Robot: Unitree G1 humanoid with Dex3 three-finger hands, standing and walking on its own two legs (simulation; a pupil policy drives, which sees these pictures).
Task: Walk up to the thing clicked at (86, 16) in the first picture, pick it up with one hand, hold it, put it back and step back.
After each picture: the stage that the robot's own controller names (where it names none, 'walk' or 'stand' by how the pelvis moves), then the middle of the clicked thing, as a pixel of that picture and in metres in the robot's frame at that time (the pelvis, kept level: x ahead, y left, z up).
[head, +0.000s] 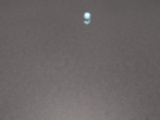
stand; (87, 18) +1.76 -0.10 -0.72
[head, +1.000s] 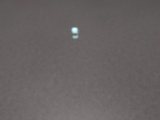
walk; (75, 32) +1.62 +0.18 -0.70
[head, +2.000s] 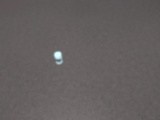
walk; (58, 58) +1.04 +0.28 -0.71
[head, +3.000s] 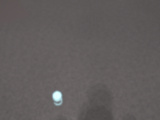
walk; (57, 98) +0.58 +0.19 -0.70
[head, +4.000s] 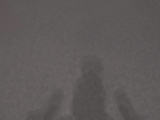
stand; out of the picture +0.32 +0.14 -0.70
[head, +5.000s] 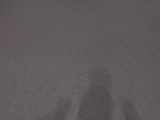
stand; out of the picture +0.28 +0.13 -0.72
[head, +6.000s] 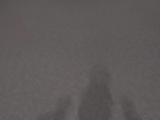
stand; out of the picture +0.28 +0.13 -0.73
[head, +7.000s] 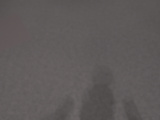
stand; out of the picture +0.28 +0.15 -0.73
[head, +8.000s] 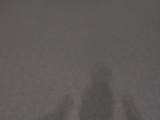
stand; out of the picture +0.27 +0.15 -0.73
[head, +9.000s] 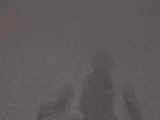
go down; out of the picture +0.28 +0.14 -0.72
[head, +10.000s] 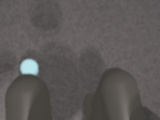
go down; (30, 69) +0.37 +0.16 -0.30
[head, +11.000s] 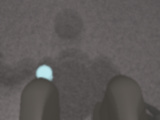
close in; (44, 75) +0.37 +0.14 -0.32
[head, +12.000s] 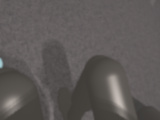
close in; out of the picture +0.37 +0.18 -0.22
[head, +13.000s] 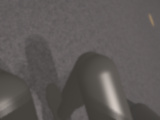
close; out of the picture +0.38 +0.19 -0.22
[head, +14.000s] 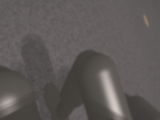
lift; out of the picture +0.36 +0.19 -0.22
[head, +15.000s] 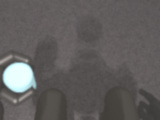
lift; (21, 81) +0.31 +0.19 -0.01
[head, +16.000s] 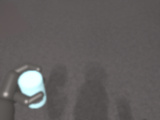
hold; (33, 90) +0.30 +0.16 +0.03
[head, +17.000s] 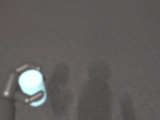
hold; (33, 88) +0.31 +0.17 +0.02
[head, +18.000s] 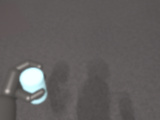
hold; (34, 86) +0.31 +0.17 +0.02
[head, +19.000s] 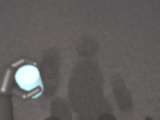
crouch; (30, 82) +0.33 +0.17 -0.03
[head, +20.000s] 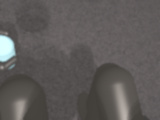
lower; (3, 53) +0.41 +0.19 -0.14
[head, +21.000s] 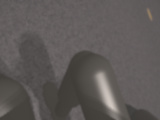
lower; out of the picture +0.40 +0.22 -0.23
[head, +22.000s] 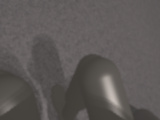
lower; out of the picture +0.39 +0.23 -0.21
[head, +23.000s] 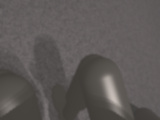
lower; out of the picture +0.38 +0.22 -0.21
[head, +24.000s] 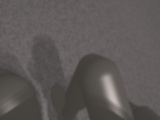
lower; out of the picture +0.38 +0.21 -0.21
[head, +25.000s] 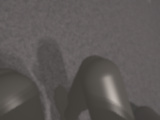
open; out of the picture +0.37 +0.20 -0.23
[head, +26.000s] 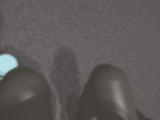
stand; (4, 67) +0.36 +0.19 -0.25
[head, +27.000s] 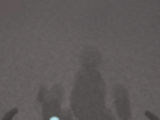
stand; out of the picture +0.31 +0.14 -0.61
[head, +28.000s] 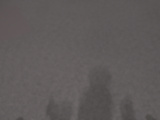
stand; out of the picture +0.31 +0.15 -0.66
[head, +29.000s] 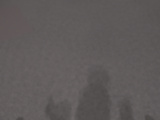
stand; out of the picture +0.30 +0.14 -0.67
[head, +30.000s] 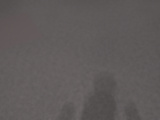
stand; out of the picture +0.32 +0.13 -0.72
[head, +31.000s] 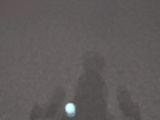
walk; (70, 109) +0.41 +0.09 -0.70
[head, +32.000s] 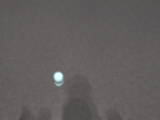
walk; (58, 79) +0.68 +0.13 -0.70
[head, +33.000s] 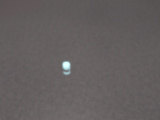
stand; (66, 68) +0.94 +0.16 -0.70
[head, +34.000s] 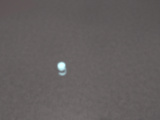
stand; (61, 68) +0.92 +0.18 -0.72
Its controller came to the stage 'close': yes
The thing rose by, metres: 0.74
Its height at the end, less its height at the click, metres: +0.00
